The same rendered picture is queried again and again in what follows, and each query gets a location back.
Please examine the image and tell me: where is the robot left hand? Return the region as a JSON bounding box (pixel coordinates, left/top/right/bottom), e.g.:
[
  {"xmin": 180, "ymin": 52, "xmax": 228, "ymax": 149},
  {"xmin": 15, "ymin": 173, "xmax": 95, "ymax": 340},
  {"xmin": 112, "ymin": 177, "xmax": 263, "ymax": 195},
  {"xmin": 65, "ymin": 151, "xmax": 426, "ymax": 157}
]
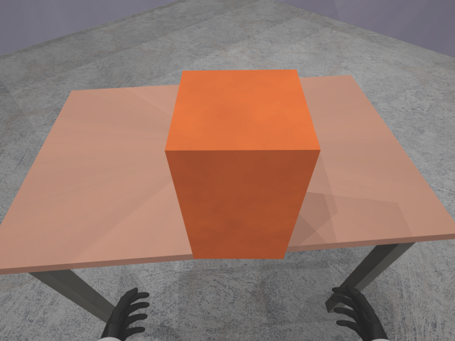
[{"xmin": 100, "ymin": 288, "xmax": 149, "ymax": 341}]

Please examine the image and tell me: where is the robot right hand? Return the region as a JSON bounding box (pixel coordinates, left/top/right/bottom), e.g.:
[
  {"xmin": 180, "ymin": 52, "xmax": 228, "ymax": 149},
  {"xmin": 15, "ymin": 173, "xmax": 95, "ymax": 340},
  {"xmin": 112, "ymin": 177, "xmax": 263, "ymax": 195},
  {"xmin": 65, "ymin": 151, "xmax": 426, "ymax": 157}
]
[{"xmin": 331, "ymin": 285, "xmax": 388, "ymax": 341}]

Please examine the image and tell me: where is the carton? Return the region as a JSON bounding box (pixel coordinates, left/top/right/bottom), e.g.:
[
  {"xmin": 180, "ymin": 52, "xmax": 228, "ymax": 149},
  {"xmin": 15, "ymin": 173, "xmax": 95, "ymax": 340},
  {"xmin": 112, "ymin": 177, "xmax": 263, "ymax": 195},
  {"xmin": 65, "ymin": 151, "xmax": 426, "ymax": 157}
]
[{"xmin": 165, "ymin": 70, "xmax": 321, "ymax": 259}]

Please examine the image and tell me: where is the table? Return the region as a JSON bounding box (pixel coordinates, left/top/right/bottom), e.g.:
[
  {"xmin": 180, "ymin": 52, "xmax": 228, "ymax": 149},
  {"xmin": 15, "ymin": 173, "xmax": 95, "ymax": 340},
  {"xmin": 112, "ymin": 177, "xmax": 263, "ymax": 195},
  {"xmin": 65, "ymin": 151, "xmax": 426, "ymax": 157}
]
[{"xmin": 0, "ymin": 75, "xmax": 455, "ymax": 329}]

